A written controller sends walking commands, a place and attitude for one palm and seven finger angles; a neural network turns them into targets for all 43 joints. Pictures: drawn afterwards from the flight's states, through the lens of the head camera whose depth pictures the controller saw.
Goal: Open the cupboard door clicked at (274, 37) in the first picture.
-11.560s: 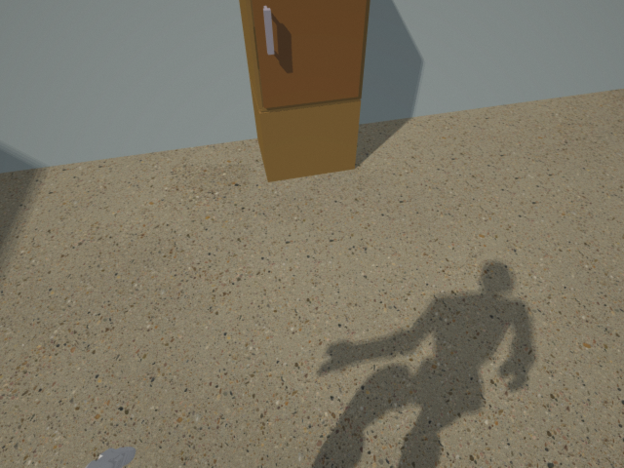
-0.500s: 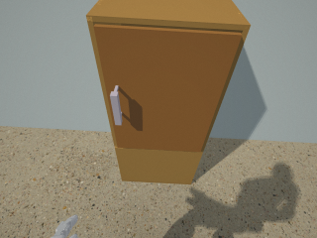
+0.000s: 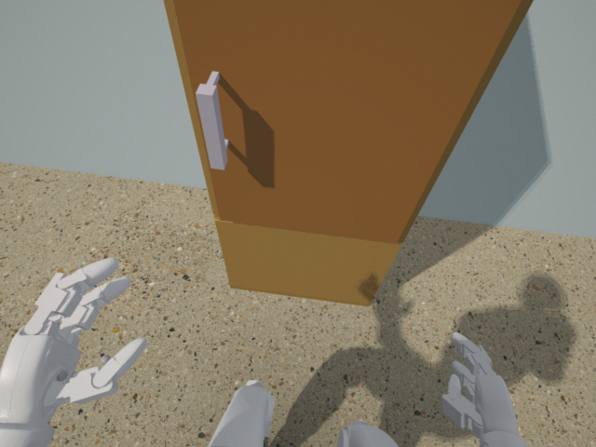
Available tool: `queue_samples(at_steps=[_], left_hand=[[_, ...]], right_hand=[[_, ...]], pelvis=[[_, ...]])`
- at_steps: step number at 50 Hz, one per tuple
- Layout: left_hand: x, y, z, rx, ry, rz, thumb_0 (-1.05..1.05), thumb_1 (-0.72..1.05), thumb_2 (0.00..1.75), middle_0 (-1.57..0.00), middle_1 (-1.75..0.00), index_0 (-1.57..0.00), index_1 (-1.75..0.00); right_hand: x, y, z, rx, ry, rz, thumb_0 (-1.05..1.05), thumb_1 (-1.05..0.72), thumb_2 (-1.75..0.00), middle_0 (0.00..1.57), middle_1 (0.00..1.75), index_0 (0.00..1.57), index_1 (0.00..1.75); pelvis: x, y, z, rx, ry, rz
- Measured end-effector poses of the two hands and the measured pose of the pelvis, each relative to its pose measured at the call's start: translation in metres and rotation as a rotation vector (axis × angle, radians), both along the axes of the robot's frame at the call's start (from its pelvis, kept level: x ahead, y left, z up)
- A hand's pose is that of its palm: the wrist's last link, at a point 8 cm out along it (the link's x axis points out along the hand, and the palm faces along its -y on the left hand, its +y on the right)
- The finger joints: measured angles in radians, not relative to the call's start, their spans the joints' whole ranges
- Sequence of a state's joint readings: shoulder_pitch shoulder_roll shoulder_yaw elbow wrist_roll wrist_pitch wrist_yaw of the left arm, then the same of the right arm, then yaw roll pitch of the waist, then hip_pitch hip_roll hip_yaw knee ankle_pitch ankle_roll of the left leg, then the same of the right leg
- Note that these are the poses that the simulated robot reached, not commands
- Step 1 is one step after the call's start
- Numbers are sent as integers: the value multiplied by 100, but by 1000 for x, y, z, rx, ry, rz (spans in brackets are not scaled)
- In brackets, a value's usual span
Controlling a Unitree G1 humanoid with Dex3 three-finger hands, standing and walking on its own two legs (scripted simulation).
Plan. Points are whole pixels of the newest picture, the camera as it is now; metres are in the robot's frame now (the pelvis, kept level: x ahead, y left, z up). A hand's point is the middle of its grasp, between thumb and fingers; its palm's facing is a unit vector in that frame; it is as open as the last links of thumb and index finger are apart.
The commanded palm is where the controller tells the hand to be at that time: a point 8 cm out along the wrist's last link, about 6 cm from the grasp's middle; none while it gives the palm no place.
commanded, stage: raise the hand with hooked fingers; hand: left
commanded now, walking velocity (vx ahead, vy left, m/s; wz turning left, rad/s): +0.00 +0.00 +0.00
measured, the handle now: (216, 122) +0.56 +0.21 +0.08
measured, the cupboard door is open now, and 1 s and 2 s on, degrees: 0 0 0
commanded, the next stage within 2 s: move the hooked fingers beside the handle in 1.48 s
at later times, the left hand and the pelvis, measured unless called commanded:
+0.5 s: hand (116, 311) +0.24 +0.25 +0.06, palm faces -0.07 -1.00 -0.05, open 12.7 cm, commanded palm +0.23 +0.31 +0.08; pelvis +0.01 +0.02 +0.02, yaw -2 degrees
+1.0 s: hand (91, 247) +0.30 +0.28 +0.10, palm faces +0.01 -1.00 -0.07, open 14.0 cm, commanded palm +0.27 +0.33 +0.10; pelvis +0.00 +0.02 +0.04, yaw -1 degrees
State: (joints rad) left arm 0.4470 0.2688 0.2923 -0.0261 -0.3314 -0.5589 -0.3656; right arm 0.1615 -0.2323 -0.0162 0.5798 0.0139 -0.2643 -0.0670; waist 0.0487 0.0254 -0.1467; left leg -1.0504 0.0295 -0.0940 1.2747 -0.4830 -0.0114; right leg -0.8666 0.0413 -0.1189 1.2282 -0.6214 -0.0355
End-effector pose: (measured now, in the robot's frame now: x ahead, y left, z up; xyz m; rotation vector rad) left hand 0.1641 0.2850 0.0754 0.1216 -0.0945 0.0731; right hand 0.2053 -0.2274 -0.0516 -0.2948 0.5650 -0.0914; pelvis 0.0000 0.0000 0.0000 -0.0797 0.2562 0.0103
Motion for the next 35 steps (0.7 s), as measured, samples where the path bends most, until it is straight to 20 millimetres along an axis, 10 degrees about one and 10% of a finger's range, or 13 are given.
queue_samples(at_steps=[7, 14, 21, 35], left_hand=[[52, -2, -20, -94, 262, -155, 1, 21, 60, -25, -74, -25, -74], [47, 19, 10, -52, 136, -3, 1, 5, 53, -26, -85, -26, -85], [54, 22, -15, -72, 168, -73, 1, -11, 46, -27, -95, -27, -95], [76, 49, 19, -62, 123, -28, 0, -42, 33, -30, -115, -30, -115]], right_hand=[[-26, 9, -18, 101, 98, -112, 2, -91, -90, 21, 30, 20, 30], [-45, -4, -6, 54, 137, -160, 2, -91, -90, 21, 30, 20, 30], [-43, -15, -3, -18, 132, -132, 2, -91, -90, 20, 30, 20, 30], [-44, 7, 24, 16, 78, -97, 1, -91, -90, 20, 30, 20, 30]], pelvis=[[8, 5, 10, 19, 33, -31], [17, 12, 20, 30, 34, -43], [9, 18, 12, 14, 35, -26], [4, 22, 30, 12, -11, -20]])
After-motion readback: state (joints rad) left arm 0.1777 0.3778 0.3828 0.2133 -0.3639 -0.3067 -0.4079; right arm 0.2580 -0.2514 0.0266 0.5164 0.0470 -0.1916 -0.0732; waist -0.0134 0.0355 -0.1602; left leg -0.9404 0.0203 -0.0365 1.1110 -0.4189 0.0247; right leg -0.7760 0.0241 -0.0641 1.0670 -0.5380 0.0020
